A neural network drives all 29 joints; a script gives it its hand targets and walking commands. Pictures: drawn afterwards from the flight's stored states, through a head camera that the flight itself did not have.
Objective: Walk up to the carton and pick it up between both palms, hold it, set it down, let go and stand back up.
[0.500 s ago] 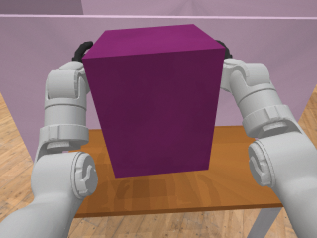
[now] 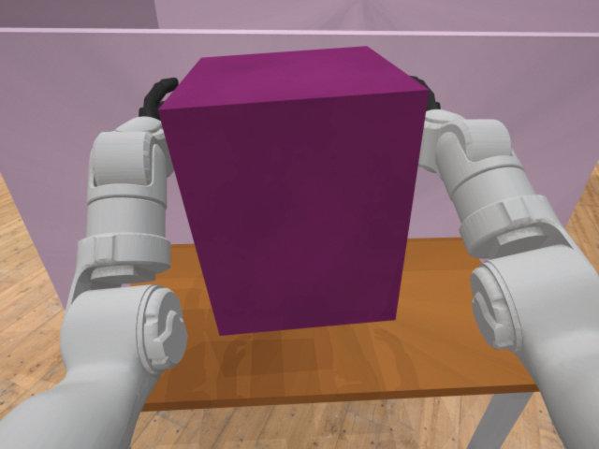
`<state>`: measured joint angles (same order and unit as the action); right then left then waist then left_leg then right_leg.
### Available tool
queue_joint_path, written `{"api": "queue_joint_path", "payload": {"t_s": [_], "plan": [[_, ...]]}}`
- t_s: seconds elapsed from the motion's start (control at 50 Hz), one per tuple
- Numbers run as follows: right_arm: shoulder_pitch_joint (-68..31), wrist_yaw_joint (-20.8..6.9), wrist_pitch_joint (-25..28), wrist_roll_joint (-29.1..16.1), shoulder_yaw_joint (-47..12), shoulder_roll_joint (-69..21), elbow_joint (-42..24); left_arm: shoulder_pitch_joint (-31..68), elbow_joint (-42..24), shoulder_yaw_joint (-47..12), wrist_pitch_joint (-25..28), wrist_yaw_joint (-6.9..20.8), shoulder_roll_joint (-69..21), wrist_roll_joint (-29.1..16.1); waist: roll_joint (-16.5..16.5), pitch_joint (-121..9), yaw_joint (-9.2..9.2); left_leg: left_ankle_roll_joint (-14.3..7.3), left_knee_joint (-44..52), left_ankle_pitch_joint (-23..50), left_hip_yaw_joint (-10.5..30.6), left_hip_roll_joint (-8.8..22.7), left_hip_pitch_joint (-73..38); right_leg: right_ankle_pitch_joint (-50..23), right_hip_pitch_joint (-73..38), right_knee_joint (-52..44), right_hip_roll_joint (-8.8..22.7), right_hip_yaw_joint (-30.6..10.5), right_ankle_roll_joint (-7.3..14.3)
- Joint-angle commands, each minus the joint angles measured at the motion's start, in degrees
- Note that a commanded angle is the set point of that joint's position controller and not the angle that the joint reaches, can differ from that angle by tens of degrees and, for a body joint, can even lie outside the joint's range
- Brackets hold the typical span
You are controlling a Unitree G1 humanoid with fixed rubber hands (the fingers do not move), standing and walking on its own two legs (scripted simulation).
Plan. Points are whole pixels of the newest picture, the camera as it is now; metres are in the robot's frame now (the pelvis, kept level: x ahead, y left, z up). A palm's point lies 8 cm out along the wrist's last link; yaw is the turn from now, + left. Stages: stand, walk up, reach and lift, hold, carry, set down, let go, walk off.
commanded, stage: hold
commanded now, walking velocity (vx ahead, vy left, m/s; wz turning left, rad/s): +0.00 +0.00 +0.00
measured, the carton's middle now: (295, 185) +0.38 +0.00 +0.26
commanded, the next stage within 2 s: set down in 0.42 s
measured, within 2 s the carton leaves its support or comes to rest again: neither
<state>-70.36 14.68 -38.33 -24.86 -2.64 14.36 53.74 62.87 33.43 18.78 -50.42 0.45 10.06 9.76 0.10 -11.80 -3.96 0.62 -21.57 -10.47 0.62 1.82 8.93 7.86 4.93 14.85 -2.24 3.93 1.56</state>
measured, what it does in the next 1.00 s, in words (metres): stands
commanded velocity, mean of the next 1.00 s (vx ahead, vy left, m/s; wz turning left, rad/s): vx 0.00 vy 0.00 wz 0.00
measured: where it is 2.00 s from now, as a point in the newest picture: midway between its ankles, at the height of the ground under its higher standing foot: outside the picture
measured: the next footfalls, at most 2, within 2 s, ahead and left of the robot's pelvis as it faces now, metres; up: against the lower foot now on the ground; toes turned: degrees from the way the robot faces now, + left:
none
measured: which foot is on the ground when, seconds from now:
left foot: down 0.00-1.00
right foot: down 0.00-1.00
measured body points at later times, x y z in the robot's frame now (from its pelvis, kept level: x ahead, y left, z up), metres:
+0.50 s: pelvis +0.00 +0.00 +0.00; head -0.09 +0.02 +0.44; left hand +0.39 +0.17 +0.33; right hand +0.38 -0.15 +0.34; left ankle +0.01 +0.12 -0.75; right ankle +0.01 -0.10 -0.75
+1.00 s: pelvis +0.01 +0.00 +0.00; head -0.07 +0.05 +0.44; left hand +0.42 +0.19 +0.32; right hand +0.40 -0.13 +0.30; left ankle +0.01 +0.12 -0.75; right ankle +0.01 -0.10 -0.75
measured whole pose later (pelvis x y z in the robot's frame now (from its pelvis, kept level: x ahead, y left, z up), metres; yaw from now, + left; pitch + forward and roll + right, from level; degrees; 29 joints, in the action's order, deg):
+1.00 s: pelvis +0.01 +0.00 +0.00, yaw +2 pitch -8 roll -1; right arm -62.6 13.7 -22.9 -13.6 5.5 5.6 50.7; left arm 62.5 35.7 19.9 -37.2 6.6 13.1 14.0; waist 5.5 -3.3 -7.1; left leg 0.3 -19.4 -10.5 1.7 0.6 1.1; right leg 9.1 -2.9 13.8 -1.2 4.9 1.3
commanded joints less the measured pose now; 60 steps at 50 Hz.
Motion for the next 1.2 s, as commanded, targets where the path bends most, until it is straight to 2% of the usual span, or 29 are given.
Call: {"api": "queue_joint_path", "payload": {"t_s": [0.0, 0.36, 0.38, 0.4, 0.42, 0.48, 0.52, 0.64, 0.72, 0.8, 0.84, 0.9, 0.96, 1.06, 1.12, 1.18], "plan": [[-46.2, -7.6, 2.0, -9.1, -5.2, -37.1, -19.5, 42.6, -7.0, -15.1, 4.3, 7.9, -33.3, -10.3, -2.0, -16.0, -0.38, 1.1, 2.2, 10.6, 1.8, -3.4, -2.0, -10.7, -7.0, -0.4, -1.5, -5.1, -3.4], [-45.7, -7.8, 1.9, -9.4, -5.3, -36.4, -19.4, 42.8, -8.2, -15.8, 4.2, 7.8, -34.1, -10.7, -3.4, -16.5, -0.53, 1.8, 2.1, 12.1, 2.1, -3.0, -2.3, -10.7, -7.1, -0.1, -1.9, -5.0, -2.9], [-47.6, -7.8, 2.0, -10.6, -7.5, -37.4, -22.3, 39.3, -6.3, -14.0, 4.1, 7.9, -33.2, -10.0, -1.1, -16.3, 1.57, 1.1, 2.1, 12.3, 2.0, -3.2, -2.0, -11.3, -9.9, 0.3, -2.5, -4.7, -3.2], [-47.3, -7.7, 1.8, -10.5, -7.5, -37.3, -21.7, 40.3, -7.0, -14.4, 4.3, 8.0, -32.9, -10.2, -1.2, -16.3, 1.1, 1.0, 2.5, 11.5, 1.9, -3.3, -1.3, -11.0, -10.4, 0.5, -2.4, -4.8, -3.2], [-48.0, -7.1, 1.9, -9.4, -7.7, -39.7, -21.8, 44.5, -7.0, -16.1, 4.7, 8.7, -31.0, -12.4, -0.8, -16.7, -1.35, 1.2, 1.4, 11.0, 1.6, -4.1, -0.3, -11.4, -10.9, 0.2, -2.1, -4.7, -3.0], [-49.4, -6.3, 2.4, -9.1, -6.9, -40.8, -24.0, 48.5, -8.5, -17.9, 6.3, 9.0, -32.3, -14.7, -2.3, -18.2, -3.02, 1.6, 0.9, 10.8, 1.6, -4.6, -1.1, -12.1, -9.8, 0.2, -1.9, -4.6, -3.0], [-50.3, -6.0, 3.5, -7.7, -5.2, -40.7, -23.9, 49.6, -6.5, -17.4, 7.8, 9.2, -32.3, -14.7, -2.9, -17.4, -3.49, 1.5, 1.3, 9.5, 1.8, -4.7, -0.9, -11.7, -9.1, -0.1, -1.5, -4.5, -3.1], [-46.2, -6.9, 9.5, 0.4, 1.9, -36.4, -13.7, 46.2, 2.6, -8.8, 13.3, 11.2, -27.8, -8.0, -4.1, -10.4, -2.63, 1.0, 4.7, 6.2, 0.9, -4.1, -2.2, -4.6, -9.4, -1.6, -0.8, -3.4, -2.1], [-40.6, -8.3, 12.7, 4.9, 4.3, -33.2, -7.7, 40.3, 5.8, -4.5, 14.0, 13.4, -25.1, -3.2, -2.3, -5.3, -1.87, 0.8, 6.7, 7.2, 0.1, -3.2, -3.9, -1.2, -10.7, -2.0, -1.1, -2.5, -0.7], [-39.0, -8.8, 15.9, 6.5, 3.7, -32.3, -10.7, 37.0, 3.8, -6.8, 13.7, 14.9, -26.1, -2.2, -2.3, -5.2, -3.07, 1.3, 5.6, 12.8, -0.8, -3.3, -6.9, -3.8, -11.9, -1.7, -1.4, -1.7, -0.4], [-39.8, -8.6, 17.6, 6.3, 2.1, -33.0, -14.9, 36.7, 1.2, -9.4, 14.1, 15.2, -27.3, -3.3, -2.0, -7.8, -4.02, 1.3, 4.3, 15.7, -1.3, -3.7, -8.8, -6.5, -12.4, -1.3, -1.5, -1.3, -0.9], [-40.7, -7.9, 20.2, 6.2, -0.2, -33.8, -21.7, 35.3, -1.5, -13.5, 15.0, 14.8, -30.0, -4.7, -2.9, -10.6, -5.51, 1.6, 2.5, 20.0, -1.7, -4.4, -11.8, -10.6, -13.4, -1.1, -1.4, -0.8, -1.7], [-40.8, -7.2, 22.4, 6.3, -2.2, -34.9, -26.5, 34.2, -3.7, -16.7, 16.3, 13.9, -32.4, -5.6, -4.5, -12.9, -6.1, 2.1, 1.3, 22.8, -1.7, -4.7, -14.6, -12.6, -12.9, -0.8, -1.5, -0.2, -2.1], [-38.7, -7.3, 24.6, 6.1, -5.4, -36.1, -30.1, 33.3, -8.6, -20.5, 17.8, 11.8, -35.5, -5.7, -7.8, -15.5, -5.46, 3.5, -0.4, 27.9, -1.4, -4.6, -19.1, -13.5, -10.9, -0.7, -1.6, 0.7, -2.0], [-37.6, -7.7, 25.0, 6.9, -5.8, -37.0, -29.9, 32.0, -8.0, -19.8, 18.1, 11.5, -35.2, -4.8, -6.5, -14.2, -4.24, 2.8, 0.5, 25.0, -1.7, -4.5, -17.8, -12.6, -10.8, -0.7, -1.3, 0.5, -2.3], [-34.9, -8.1, 24.7, 7.8, -6.1, -37.8, -27.1, 30.4, -6.3, -18.0, 18.2, 11.8, -34.4, -3.2, -5.0, -10.9, -3.04, 2.1, 1.7, 22.4, -2.1, -4.5, -16.0, -11.8, -11.5, -0.6, -1.0, 0.4, -2.6]]}}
